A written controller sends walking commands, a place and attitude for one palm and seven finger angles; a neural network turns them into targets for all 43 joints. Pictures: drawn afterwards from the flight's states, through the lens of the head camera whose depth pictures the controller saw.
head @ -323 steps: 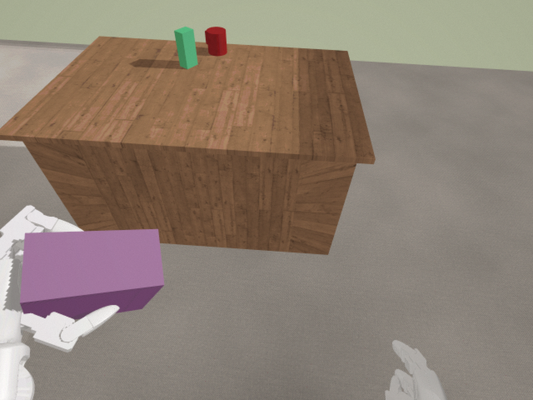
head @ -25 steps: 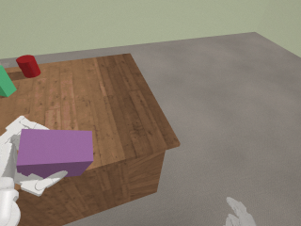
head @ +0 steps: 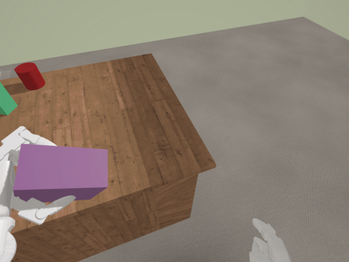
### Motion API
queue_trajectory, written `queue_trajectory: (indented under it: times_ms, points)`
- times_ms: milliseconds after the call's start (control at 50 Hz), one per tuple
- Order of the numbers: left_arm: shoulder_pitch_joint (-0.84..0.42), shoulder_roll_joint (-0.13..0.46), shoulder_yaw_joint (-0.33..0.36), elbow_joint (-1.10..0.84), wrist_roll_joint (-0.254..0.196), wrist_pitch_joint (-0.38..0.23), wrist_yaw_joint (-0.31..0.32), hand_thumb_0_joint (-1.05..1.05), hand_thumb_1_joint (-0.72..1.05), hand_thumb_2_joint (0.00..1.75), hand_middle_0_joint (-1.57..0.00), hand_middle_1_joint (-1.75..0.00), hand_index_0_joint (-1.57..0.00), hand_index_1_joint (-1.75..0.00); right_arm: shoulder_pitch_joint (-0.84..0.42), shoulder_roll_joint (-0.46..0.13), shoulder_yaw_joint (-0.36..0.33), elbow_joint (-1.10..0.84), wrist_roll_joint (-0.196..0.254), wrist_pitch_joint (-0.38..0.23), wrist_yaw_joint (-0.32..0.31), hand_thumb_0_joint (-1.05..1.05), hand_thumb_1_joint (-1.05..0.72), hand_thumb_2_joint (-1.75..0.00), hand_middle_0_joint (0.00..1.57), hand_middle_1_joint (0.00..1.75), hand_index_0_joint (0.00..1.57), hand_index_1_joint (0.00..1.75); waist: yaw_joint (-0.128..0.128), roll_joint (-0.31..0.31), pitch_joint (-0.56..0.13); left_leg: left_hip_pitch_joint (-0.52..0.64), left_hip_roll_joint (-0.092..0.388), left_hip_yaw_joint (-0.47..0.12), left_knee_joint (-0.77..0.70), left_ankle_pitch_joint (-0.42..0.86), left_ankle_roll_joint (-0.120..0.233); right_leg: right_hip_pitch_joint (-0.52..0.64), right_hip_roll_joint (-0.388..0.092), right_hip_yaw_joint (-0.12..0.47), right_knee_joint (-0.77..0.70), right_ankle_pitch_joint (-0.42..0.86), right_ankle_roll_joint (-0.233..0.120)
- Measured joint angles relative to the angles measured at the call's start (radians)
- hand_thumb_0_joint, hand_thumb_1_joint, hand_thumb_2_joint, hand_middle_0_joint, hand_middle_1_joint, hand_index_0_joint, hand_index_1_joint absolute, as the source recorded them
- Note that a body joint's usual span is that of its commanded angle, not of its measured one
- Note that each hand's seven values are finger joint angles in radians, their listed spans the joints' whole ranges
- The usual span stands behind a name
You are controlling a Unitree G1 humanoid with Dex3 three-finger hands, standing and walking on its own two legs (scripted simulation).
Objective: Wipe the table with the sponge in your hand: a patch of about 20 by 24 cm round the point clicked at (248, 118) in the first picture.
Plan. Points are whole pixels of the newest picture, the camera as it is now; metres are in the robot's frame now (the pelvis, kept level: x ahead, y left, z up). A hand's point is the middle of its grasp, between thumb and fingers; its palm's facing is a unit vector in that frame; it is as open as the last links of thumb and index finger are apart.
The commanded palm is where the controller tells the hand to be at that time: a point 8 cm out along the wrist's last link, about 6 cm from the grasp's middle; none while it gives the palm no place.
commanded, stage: shuffle to correct the standing spot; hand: left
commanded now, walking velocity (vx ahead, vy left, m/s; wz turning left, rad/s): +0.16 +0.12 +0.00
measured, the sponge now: (74, 176) +0.23 +0.20 +0.14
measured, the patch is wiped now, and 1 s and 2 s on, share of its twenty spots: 0.00 0.00 0.00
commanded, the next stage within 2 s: come to a stop and stand still in 0.44 s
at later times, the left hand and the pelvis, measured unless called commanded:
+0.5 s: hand (24, 150) +0.26 +0.28 +0.17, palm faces +0.33 -0.82 -0.48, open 10.8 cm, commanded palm +0.20 +0.33 +0.18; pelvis +0.03 +0.05 +0.00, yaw -1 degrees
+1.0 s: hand out of the picture +0.28 +0.35 +0.21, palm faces +0.43 -0.74 -0.52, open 10.8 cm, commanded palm +0.19 +0.34 +0.18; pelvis +0.02 +0.06 +0.00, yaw -1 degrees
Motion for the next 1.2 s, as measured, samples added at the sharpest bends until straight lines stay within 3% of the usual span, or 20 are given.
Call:
queue_trajectory:
  times_ms: [40,80,120,160,240,300,320,380,500,560,600,680,720,780,920,960,1020,1080,1140,1200]
  points:
    - [0.006,0.02,0.007,-0.012,-0.004,-0.017,-0.003,-0.01,-0.55,1.02,-0.63,-1.37,-0.65,-1.36,0.009,-0.007,0.0,-0.006,0.0,0.004,-0.002,0.01,-0.9,-0.89,0.2,0.3,0.2,0.3,-0.01,0.012,-0.001,-0.025,0.0,-0.014,0.057,-0.029,-0.003,0.044,0.006,-0.022,-0.119,0.116,-0.015]
    - [-0.001,0.029,0.012,-0.011,-0.01,-0.033,-0.007,-0.01,-0.55,1.02,-0.63,-1.37,-0.65,-1.36,0.002,-0.019,-0.01,0.013,0.004,0.017,-0.002,0.01,-0.9,-0.89,0.2,0.3,0.2,0.3,-0.017,0.044,0.005,-0.099,0.025,-0.05,0.23,-0.077,-0.037,0.046,0.024,-0.056,-0.111,0.136,-0.038]
    - [0.006,0.025,0.027,-0.008,-0.018,-0.044,-0.01,-0.01,-0.55,1.02,-0.63,-1.37,-0.65,-1.35,-0.004,-0.019,-0.019,0.04,0.007,0.032,0.001,0.01,-0.9,-0.89,0.2,0.3,0.2,0.3,0.0,0.027,-0.006,-0.193,0.026,-0.081,0.436,-0.115,-0.071,0.035,0.024,-0.05,-0.1,0.108,-0.049]
    - [0.03,0.006,0.048,-0.005,-0.021,-0.045,-0.008,-0.01,-0.55,1.02,-0.63,-1.37,-0.65,-1.35,-0.001,-0.017,-0.024,0.051,0.009,0.042,0.006,0.01,-0.9,-0.89,0.2,0.3,0.2,0.3,0.019,-0.014,-0.024,-0.255,0.043,-0.099,0.53,-0.118,-0.085,0.02,0.016,-0.018,-0.108,0.107,-0.051]
    - [0.041,-0.034,0.042,0.012,-0.009,-0.028,0.013,-0.01,-0.55,1.02,-0.63,-1.37,-0.65,-1.35,0.014,-0.03,-0.022,0.055,0.0,0.022,-0.007,0.01,-0.9,-0.89,0.2,0.3,0.2,0.3,0.021,-0.079,-0.04,-0.214,0.111,-0.116,0.299,-0.06,-0.079,0.008,-0.02,0.026,-0.117,0.115,-0.033]
    - [0.021,-0.056,-0.003,-0.003,-0.001,-0.015,0.022,-0.01,-0.55,1.02,-0.63,-1.37,-0.65,-1.35,0.02,-0.063,-0.035,0.051,-0.007,-0.017,-0.032,0.01,-0.9,-0.89,0.2,0.3,0.2,0.3,0.012,-0.062,-0.027,-0.099,0.135,-0.113,0.047,-0.004,-0.072,0.009,-0.032,0.028,-0.081,0.088,-0.009]
    - [0.011,-0.053,-0.015,-0.009,0.002,-0.016,0.023,-0.01,-0.55,1.02,-0.63,-1.37,-0.65,-1.35,0.012,-0.068,-0.044,0.055,-0.007,-0.028,-0.039,0.01,-0.91,-0.89,0.2,0.3,0.2,0.3,0.007,-0.058,-0.015,-0.081,0.133,-0.111,0.021,0.035,-0.096,0.01,-0.039,0.03,-0.061,0.076,-0.001]
    - [0.002,-0.02,-0.016,-0.025,0.007,-0.021,0.021,-0.01,-0.55,1.02,-0.63,-1.37,-0.65,-1.35,-0.01,-0.056,-0.054,0.057,0.004,-0.032,-0.042,0.01,-0.91,-0.89,0.2,0.3,0.2,0.3,0.0,-0.063,0.006,-0.059,0.118,-0.089,0.045,0.028,-0.151,0.029,-0.057,0.055,-0.042,0.06,0.022]
    - [0.024,0.05,0.048,-0.04,-0.005,-0.052,0.014,-0.01,-0.55,1.02,-0.63,-1.37,-0.66,-1.35,-0.007,-0.03,-0.047,0.032,0.022,-0.034,-0.025,0.01,-0.91,-0.89,0.19,0.3,0.2,0.3,-0.031,-0.018,-0.01,-0.085,0.117,-0.097,0.114,-0.031,-0.128,0.05,-0.059,0.046,-0.066,0.055,0.045]
    - [0.043,0.048,0.078,-0.034,-0.018,-0.059,0.014,-0.01,-0.55,1.02,-0.63,-1.37,-0.66,-1.35,-0.002,-0.011,-0.035,0.048,0.022,-0.029,-0.022,0.01,-0.91,-0.89,0.2,0.3,0.2,0.3,-0.021,-0.044,-0.016,-0.06,0.09,-0.071,0.085,-0.028,-0.12,0.052,-0.083,0.074,-0.063,0.048,0.059]
    - [0.048,0.034,0.082,-0.019,-0.015,-0.054,0.012,-0.01,-0.55,1.02,-0.63,-1.37,-0.66,-1.35,0.008,0.0,-0.029,0.051,0.02,-0.032,-0.022,0.01,-0.91,-0.89,0.2,0.3,0.2,0.3,-0.012,-0.047,-0.021,-0.05,0.081,-0.059,0.073,-0.03,-0.105,0.042,-0.088,0.082,-0.041,0.048,0.046]
    - [0.014,0.008,0.055,0.005,0.003,-0.025,0.005,-0.01,-0.55,1.02,-0.64,-1.36,-0.66,-1.35,0.022,0.027,-0.009,0.058,0.008,-0.042,-0.014,0.01,-0.9,-0.89,0.2,0.3,0.2,0.3,0.006,-0.049,-0.009,-0.025,0.075,-0.063,0.055,-0.03,-0.098,0.082,-0.063,0.061,-0.084,0.048,0.027]
    - [-0.012,-0.014,0.028,0.001,0.006,-0.015,0.005,-0.01,-0.55,1.02,-0.64,-1.36,-0.66,-1.35,0.015,0.031,0.002,0.062,0.004,-0.041,-0.009,0.01,-0.9,-0.89,0.2,0.3,0.2,0.3,0.009,-0.027,0.001,-0.025,0.094,-0.081,0.064,-0.035,-0.101,0.122,-0.045,0.041,-0.147,0.069,0.052]
    - [-0.036,-0.017,0.007,-0.036,-0.002,-0.009,0.007,-0.01,-0.55,1.02,-0.64,-1.36,-0.66,-1.35,-0.009,0.043,0.016,0.056,0.005,-0.041,-0.001,0.01,-0.9,-0.89,0.2,0.3,0.2,0.3,0.006,-0.026,0.02,-0.027,0.11,-0.097,0.07,-0.029,-0.112,0.15,-0.027,0.023,-0.199,0.106,0.044]
    - [0.013,0.028,0.039,-0.084,-0.021,-0.019,0.007,-0.01,-0.55,1.02,-0.64,-1.36,-0.66,-1.35,-0.057,0.053,0.018,-0.002,-0.001,-0.029,-0.003,0.01,-0.9,-0.89,0.2,0.3,0.21,0.3,0.005,-0.061,0.027,-0.002,0.113,-0.076,-0.008,0.019,-0.114,0.154,-0.021,0.043,-0.249,0.142,0.041]
    - [-0.137,0.112,0.068,-0.019,0.051,-0.03,-0.05,-0.01,-0.55,1.02,-0.64,-1.36,-0.66,-1.35,-0.037,0.034,-0.008,-0.013,-0.017,-0.07,-0.008,0.01,-0.9,-0.89,0.2,0.3,0.2,0.3,0.051,-0.044,0.041,-0.049,0.129,-0.09,0.038,0.015,-0.116,0.133,-0.008,0.026,-0.246,0.155,0.04]
    - [-0.337,0.182,0.164,0.113,0.031,-0.06,-0.052,-0.01,-0.55,1.02,-0.64,-1.36,-0.66,-1.35,-0.073,0.01,-0.009,0.023,-0.016,-0.072,0.008,0.01,-0.9,-0.89,0.2,0.3,0.2,0.3,0.08,-0.054,0.079,-0.065,0.137,-0.079,0.033,0.061,-0.126,0.097,-0.002,0.034,-0.221,0.168,0.023]
    - [-0.311,0.121,0.198,0.137,-0.019,-0.051,-0.026,-0.01,-0.55,1.02,-0.64,-1.36,-0.66,-1.35,-0.07,-0.013,-0.017,0.018,0.004,-0.071,0.037,0.01,-0.9,-0.89,0.2,0.3,0.2,0.3,0.062,-0.048,0.071,-0.058,0.131,-0.046,0.007,0.057,-0.122,0.078,-0.006,0.066,-0.223,0.187,0.027]
    - [-0.161,0.0,0.091,0.075,-0.027,-0.039,-0.029,-0.01,-0.55,1.02,-0.64,-1.36,-0.66,-1.35,-0.033,-0.04,-0.029,-0.002,0.016,-0.078,0.046,0.01,-0.9,-0.89,0.2,0.3,0.2,0.3,0.034,-0.018,0.054,-0.045,0.122,-0.028,-0.01,0.065,-0.113,0.081,-0.014,0.085,-0.229,0.197,0.036]
    - [-0.015,-0.049,-0.031,0.038,-0.012,-0.042,-0.053,-0.01,-0.55,1.02,-0.64,-1.36,-0.66,-1.35,-0.008,-0.042,-0.025,0.004,0.02,-0.072,0.027,0.01,-0.91,-0.89,0.2,0.3,0.2,0.3,0.009,-0.011,0.046,-0.035,0.119,-0.021,-0.018,0.071,-0.109,0.087,-0.016,0.092,-0.232,0.201,0.04]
